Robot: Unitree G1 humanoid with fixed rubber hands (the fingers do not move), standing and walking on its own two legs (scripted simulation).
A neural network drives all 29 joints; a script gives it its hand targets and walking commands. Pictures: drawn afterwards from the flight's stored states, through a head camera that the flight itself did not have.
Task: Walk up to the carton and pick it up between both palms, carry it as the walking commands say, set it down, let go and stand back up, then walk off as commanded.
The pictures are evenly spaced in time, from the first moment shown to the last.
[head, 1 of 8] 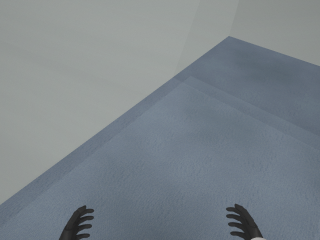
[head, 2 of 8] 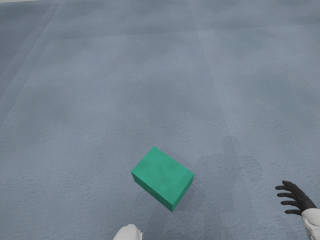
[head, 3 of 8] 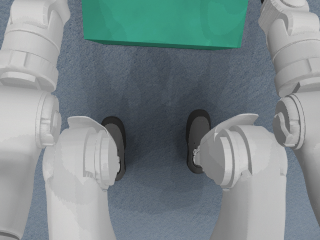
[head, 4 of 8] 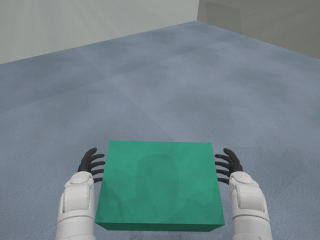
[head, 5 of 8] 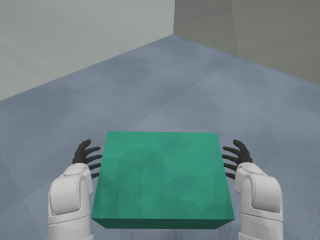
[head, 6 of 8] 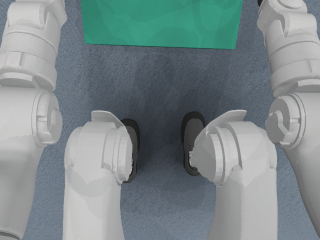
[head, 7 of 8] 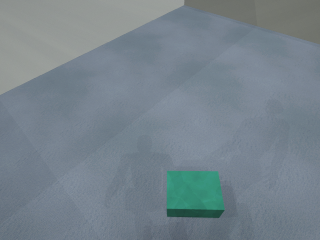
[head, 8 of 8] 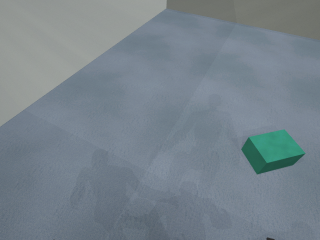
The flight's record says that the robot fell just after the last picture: no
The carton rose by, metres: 0.69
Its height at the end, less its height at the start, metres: +0.00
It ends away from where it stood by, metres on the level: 1.51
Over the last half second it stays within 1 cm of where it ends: yes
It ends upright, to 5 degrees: yes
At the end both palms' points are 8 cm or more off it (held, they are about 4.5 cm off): yes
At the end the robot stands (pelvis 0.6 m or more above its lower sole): yes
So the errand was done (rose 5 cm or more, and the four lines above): yes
